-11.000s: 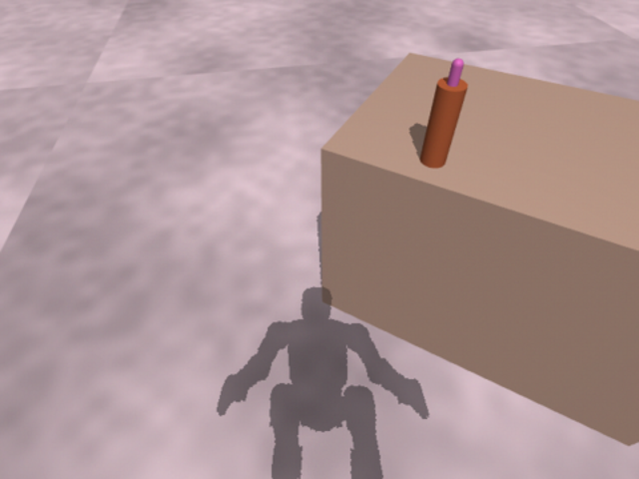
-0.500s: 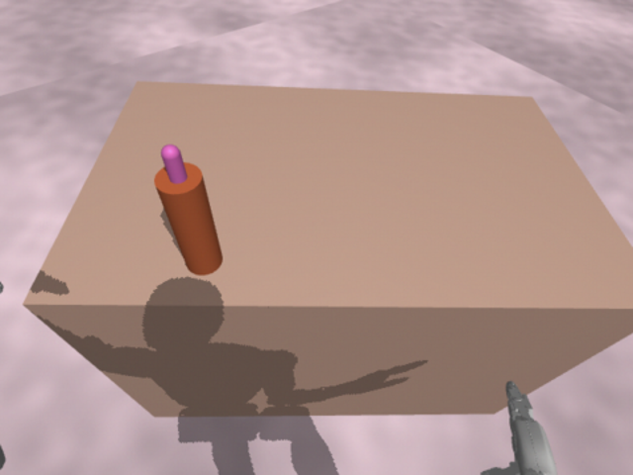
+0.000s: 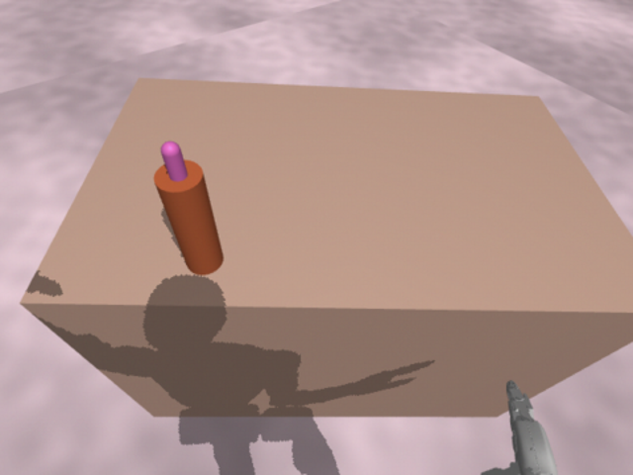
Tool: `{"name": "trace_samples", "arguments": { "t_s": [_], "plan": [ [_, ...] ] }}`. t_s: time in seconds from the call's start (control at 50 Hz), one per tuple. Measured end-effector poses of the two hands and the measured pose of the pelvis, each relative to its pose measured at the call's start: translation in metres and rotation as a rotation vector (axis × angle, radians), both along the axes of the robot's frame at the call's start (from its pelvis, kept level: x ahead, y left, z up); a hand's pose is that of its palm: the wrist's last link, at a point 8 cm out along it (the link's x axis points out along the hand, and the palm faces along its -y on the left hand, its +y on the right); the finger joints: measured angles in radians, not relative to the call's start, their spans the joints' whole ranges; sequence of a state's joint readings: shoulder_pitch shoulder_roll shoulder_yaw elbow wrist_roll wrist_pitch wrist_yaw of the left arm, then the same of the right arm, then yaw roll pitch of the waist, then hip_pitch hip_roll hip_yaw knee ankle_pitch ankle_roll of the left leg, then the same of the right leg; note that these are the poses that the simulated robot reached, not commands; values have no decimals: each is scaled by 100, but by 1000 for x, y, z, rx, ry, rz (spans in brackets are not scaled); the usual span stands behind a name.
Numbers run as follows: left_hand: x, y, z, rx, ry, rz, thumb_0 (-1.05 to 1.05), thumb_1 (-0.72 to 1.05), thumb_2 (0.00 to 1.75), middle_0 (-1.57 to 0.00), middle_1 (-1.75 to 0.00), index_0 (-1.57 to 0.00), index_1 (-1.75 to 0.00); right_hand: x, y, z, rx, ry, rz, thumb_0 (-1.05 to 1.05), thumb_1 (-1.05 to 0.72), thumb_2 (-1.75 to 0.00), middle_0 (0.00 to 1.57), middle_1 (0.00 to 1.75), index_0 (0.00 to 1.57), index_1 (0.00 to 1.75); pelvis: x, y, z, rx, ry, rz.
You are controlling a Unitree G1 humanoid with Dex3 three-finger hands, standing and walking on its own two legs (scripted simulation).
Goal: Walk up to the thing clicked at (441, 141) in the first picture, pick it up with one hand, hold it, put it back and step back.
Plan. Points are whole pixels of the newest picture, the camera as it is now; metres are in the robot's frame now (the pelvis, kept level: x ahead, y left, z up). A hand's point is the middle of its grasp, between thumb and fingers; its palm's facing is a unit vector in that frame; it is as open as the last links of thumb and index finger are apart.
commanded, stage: go down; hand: left
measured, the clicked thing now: (190, 211) +0.44 +0.19 +0.06
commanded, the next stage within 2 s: approach in 0.20 s
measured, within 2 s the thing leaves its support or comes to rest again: neither
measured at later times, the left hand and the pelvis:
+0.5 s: hand out of the picture +0.35 +0.37 +0.13, palm faces +0.12 -0.99 +0.01, open 17.4 cm; pelvis +0.00 +0.00 +0.00, yaw +0 degrees
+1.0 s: hand (161, 248) +0.43 +0.24 +0.00, palm faces +0.08 -0.99 +0.07, open 17.2 cm; pelvis -0.03 +0.00 -0.05, yaw -2 degrees
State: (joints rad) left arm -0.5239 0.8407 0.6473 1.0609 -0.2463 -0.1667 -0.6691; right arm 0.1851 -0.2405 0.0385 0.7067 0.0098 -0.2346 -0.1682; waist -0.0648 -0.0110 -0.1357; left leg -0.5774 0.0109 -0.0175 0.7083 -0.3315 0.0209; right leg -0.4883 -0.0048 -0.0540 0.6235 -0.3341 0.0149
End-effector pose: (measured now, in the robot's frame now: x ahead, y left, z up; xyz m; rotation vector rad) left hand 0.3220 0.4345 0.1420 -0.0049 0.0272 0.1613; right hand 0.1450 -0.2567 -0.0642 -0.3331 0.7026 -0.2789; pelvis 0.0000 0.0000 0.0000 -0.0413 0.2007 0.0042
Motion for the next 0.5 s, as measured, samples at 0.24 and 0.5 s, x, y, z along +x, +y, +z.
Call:
{"name": "trace_samples", "arguments": {
  "t_s": [0.24, 0.5],
  "plan": [
    [-6, 3, 3, -4, -6, 9, -1, -54, 8, -3, -6, -3, -6, -4, 4, 0, 17, -4, 4, -1, 54, -6, 6, 5, 6, 5, 2, 0, 0, 2, -5, -2],
    [-4, -15, -13, -15, 31, -38, -1, -51, 8, -5, -6, -4, -8, 1, 13, -1, 27, -19, 39, -1, 55, -5, 6, 5, 6, 5, 0, 1, -2, 3, -6, 5]
  ]
}}
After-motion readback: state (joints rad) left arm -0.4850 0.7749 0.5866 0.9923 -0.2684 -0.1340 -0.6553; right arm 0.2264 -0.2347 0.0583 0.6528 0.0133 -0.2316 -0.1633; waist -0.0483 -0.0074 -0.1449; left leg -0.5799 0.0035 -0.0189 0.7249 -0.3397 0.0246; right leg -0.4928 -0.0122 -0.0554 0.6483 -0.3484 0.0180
